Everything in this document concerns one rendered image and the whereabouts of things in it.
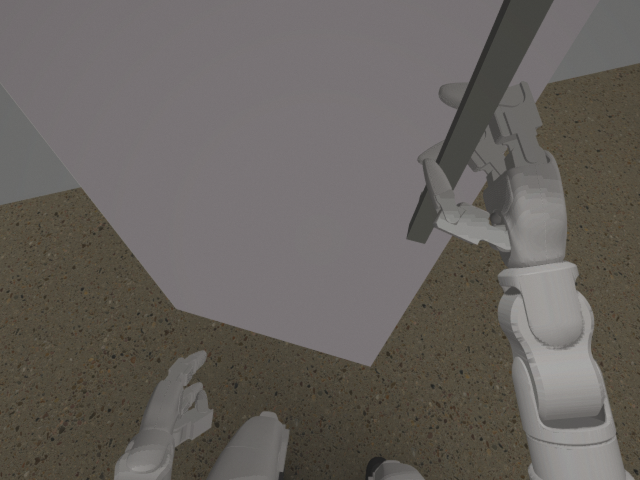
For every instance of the right robot foot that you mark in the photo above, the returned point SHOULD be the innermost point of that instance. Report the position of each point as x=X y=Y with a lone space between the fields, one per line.
x=373 y=464

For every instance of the left robot forearm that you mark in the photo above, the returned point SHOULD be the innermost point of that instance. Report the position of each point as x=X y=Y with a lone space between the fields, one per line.
x=148 y=456

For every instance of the robot right hand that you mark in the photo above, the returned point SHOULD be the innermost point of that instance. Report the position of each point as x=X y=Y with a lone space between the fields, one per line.
x=524 y=188

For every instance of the handle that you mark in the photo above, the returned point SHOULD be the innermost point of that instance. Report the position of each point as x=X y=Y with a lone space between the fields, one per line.
x=511 y=35

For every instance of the fridge door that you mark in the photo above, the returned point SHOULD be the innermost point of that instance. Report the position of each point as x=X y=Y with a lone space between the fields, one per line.
x=259 y=157

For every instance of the right robot shin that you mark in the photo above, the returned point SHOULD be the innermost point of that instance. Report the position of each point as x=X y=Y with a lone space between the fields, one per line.
x=388 y=461

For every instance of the right robot forearm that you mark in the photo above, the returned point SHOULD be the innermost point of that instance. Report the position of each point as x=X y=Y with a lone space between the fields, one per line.
x=560 y=390

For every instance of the robot left hand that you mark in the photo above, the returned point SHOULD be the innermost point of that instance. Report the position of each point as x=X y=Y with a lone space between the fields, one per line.
x=167 y=408

